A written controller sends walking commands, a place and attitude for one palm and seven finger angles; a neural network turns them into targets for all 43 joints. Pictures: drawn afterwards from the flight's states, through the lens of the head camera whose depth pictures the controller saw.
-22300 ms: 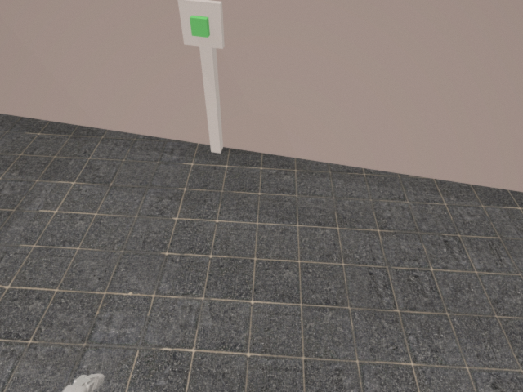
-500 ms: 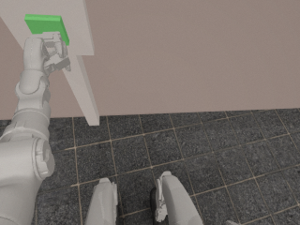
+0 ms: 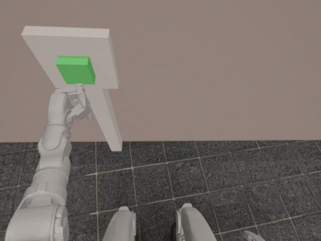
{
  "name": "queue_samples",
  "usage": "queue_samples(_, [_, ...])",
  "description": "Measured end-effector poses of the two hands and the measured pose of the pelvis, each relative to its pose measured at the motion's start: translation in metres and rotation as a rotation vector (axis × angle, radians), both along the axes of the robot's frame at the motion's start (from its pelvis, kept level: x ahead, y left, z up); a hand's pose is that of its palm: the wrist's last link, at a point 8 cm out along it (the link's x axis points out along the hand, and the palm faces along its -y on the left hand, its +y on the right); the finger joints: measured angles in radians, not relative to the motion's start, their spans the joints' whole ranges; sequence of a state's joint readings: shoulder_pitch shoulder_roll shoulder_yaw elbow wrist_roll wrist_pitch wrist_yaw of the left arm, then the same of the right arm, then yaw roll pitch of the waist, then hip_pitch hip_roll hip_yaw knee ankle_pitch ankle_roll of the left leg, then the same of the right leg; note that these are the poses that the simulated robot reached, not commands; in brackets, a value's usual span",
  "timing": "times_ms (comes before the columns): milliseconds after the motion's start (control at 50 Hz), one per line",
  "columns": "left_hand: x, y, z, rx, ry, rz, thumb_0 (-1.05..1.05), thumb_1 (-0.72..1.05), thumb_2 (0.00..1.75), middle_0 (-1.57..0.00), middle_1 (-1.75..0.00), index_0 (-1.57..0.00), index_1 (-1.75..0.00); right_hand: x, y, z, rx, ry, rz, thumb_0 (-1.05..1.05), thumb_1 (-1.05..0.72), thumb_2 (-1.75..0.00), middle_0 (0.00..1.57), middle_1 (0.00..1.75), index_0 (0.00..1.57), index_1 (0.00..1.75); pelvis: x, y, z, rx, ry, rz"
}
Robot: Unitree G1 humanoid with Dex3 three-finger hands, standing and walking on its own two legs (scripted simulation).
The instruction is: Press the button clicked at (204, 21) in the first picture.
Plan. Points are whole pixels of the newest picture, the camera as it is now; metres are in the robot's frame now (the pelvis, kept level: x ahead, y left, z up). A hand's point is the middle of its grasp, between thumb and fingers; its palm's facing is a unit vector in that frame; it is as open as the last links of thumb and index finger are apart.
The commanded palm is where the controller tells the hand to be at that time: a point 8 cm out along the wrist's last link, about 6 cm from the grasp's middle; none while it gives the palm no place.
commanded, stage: pull the fist back off the button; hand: left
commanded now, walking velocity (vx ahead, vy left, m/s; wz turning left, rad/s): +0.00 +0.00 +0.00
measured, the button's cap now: (77, 69) +0.52 +0.21 +0.07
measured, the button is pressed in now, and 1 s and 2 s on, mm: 0 0 0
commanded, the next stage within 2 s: draw the hand back to the body in 0.28 s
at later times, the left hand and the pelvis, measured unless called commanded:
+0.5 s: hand (82, 121) +0.38 +0.18 +0.05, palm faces +0.01 -1.00 -0.03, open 3.1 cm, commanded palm +0.34 +0.23 +0.07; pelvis +0.02 -0.01 +0.01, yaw +1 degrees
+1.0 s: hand (33, 147) +0.28 +0.21 +0.15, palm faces +0.14 -0.97 -0.20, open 3.1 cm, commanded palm +0.24 +0.26 +0.17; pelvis +0.02 -0.01 +0.07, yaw +2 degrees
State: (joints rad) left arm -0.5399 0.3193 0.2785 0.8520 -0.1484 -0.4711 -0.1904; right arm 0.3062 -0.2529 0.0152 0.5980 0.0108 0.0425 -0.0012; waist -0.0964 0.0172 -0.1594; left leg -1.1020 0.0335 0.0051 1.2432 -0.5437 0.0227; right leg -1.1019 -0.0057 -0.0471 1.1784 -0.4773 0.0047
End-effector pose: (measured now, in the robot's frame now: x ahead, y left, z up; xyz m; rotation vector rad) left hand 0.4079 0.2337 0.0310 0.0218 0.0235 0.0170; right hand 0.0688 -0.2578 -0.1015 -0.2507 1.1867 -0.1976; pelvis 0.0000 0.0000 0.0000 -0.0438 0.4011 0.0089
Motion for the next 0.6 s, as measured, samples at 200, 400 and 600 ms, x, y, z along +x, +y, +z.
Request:
queue_samples(200, [-0.033,-0.002,-0.002,-0.009,-0.025,0.004,0.01,0.9,0.9,-1.3,-1.5,-1.3,-1.5,0.064,0.001,0.012,0.001,-0.107,0.051,0.01,-0.9,-0.89,0.2,0.3,0.21,0.3,0.019,-0.003,0.007,0.004,-0.015,0.007])
queue_samples(400, [-0.042,-0.002,0.0,-0.004,-0.029,0.004,0.02,0.9,0.9,-1.3,-1.5,-1.3,-1.5,0.095,0.006,0.01,0.009,-0.178,0.097,0.01,-0.9,-0.89,0.2,0.3,0.21,0.3,0.019,-0.007,0.004,0.006,-0.024,0.019])
queue_samples(600, [-0.074,0.004,0.053,0.025,-0.054,-0.009,0.02,0.9,0.9,-1.3,-1.5,-1.3,-1.5,0.083,0.012,0.03,0.06,-0.216,0.047,0.01,-0.9,-0.89,0.2,0.3,0.21,0.3,0.021,-0.008,0.026,0.013,-0.097,0.009])
